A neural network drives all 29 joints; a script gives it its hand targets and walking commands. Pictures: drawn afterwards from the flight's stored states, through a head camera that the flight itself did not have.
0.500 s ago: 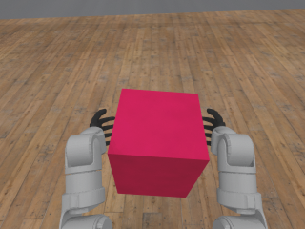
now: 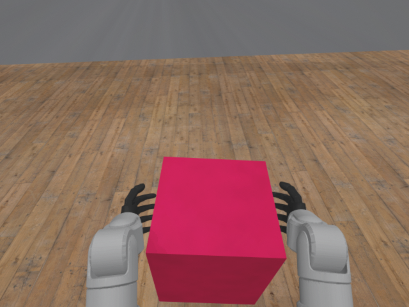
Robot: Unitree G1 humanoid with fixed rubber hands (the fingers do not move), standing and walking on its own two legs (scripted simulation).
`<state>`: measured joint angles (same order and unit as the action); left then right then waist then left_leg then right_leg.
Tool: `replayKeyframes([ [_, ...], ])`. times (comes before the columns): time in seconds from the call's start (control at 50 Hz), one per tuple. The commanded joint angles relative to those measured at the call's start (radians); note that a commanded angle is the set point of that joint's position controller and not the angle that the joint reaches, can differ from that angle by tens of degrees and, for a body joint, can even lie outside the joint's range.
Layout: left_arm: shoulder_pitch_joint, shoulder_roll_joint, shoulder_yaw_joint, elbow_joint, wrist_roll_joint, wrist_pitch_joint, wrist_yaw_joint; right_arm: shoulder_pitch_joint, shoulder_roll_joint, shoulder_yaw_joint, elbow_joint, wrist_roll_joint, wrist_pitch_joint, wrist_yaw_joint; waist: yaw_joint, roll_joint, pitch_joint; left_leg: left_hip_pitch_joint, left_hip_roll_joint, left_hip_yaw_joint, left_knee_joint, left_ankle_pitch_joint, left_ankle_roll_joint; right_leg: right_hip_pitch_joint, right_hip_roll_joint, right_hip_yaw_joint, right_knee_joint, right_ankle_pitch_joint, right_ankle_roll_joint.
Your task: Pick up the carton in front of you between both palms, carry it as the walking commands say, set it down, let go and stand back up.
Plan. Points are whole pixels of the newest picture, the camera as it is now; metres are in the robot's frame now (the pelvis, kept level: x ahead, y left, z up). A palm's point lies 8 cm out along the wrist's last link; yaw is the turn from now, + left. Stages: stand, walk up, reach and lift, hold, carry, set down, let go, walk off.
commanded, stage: carry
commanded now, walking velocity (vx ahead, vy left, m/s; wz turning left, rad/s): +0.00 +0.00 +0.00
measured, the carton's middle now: (210, 233) +0.29 +0.00 +0.02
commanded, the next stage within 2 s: hold in 1.76 s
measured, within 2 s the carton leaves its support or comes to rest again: neither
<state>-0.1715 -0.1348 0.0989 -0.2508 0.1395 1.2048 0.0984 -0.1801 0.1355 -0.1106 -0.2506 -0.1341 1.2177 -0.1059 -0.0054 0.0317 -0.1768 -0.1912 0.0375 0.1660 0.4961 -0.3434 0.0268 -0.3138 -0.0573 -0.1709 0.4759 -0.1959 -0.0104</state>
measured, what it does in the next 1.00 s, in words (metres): stands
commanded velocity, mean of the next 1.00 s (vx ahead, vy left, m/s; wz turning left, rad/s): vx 0.00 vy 0.00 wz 0.00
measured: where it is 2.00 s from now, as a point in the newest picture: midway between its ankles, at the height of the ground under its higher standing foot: outside the picture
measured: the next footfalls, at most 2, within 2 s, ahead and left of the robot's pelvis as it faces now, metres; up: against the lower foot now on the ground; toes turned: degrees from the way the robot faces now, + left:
none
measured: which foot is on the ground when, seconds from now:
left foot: down 0.00-1.00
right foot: down 0.00-1.00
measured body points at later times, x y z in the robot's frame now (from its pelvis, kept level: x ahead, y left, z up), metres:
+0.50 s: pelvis +0.02 -0.01 -0.01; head -0.03 -0.02 +0.44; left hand +0.29 +0.14 +0.08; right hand +0.30 -0.16 +0.08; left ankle -0.05 +0.09 -0.74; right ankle +0.03 -0.11 -0.74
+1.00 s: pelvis -0.02 -0.01 +0.00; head -0.06 -0.01 +0.45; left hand +0.26 +0.15 +0.05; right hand +0.27 -0.15 +0.05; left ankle -0.05 +0.09 -0.74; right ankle +0.03 -0.11 -0.74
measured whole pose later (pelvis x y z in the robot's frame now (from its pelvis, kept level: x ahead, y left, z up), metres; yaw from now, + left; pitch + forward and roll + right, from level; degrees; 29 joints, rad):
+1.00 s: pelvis -0.02 -0.01 +0.00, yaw +1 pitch +2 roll +0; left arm -0.19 -0.14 0.12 0.03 0.22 0.97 0.05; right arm -0.20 0.14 -0.13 0.03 -0.22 0.98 -0.06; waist 0.00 0.00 -0.14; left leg -0.23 0.03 0.15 0.53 -0.33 0.03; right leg -0.35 -0.07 -0.19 0.51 -0.19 -0.02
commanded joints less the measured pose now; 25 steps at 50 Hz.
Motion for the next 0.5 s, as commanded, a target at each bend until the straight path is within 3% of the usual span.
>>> replayKeyframes([
  [0.0, -0.444, -0.881, -0.661, 0.023, -0.42, 0.019, -0.281, -0.491, 0.866, 0.695, -0.014, 0.425, 0.019, 0.285, 0.002, -0.077, -0.172, 0.015, 0.134, -0.094, -0.017, 0.406, -0.034, 0.154, -0.154, 0.125, -0.003, 0.523, -0.012],
  [0.08, -0.486, -0.901, -0.655, 0.054, -0.425, 0.025, -0.281, -0.512, 0.892, 0.679, 0.036, 0.422, 0.024, 0.285, 0.003, -0.059, -0.184, 0.013, 0.131, -0.098, -0.002, 0.463, -0.037, 0.16, -0.143, 0.115, 0.037, 0.554, -0.016],
  [0.24, -0.566, -0.95, -0.686, -0.029, -0.459, 0.019, -0.278, -0.562, 0.944, 0.686, -0.021, 0.442, 0.01, 0.277, 0.003, -0.026, -0.239, 0.023, 0.122, -0.107, 0.028, 0.49, -0.024, 0.167, -0.128, 0.101, 0.089, 0.505, -0.024],
  [0.48, -0.529, -0.929, -0.682, -0.023, -0.438, 0.022, -0.279, -0.534, 0.926, 0.696, -0.027, 0.434, 0.013, 0.281, 0.005, -0.029, -0.189, -0.015, 0.123, -0.121, -0.005, 0.368, -0.009, 0.146, -0.123, 0.103, 0.055, 0.349, -0.023],
])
